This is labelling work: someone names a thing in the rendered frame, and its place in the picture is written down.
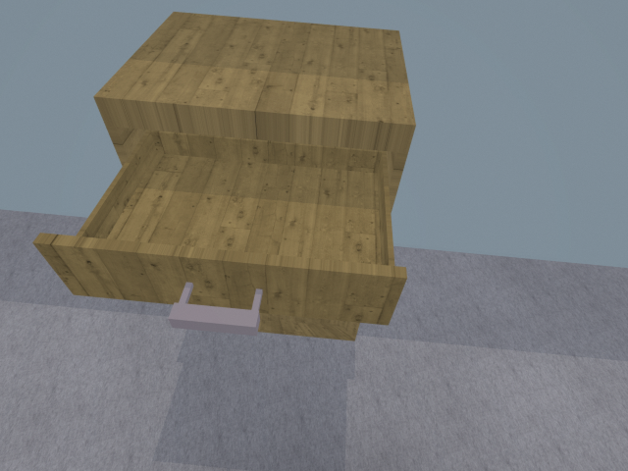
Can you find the drawer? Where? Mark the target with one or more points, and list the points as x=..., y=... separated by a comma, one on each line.
x=309, y=224

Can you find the cabinet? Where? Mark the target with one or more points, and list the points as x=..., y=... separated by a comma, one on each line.
x=342, y=86

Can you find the handle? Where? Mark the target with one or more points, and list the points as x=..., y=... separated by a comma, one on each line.
x=213, y=318

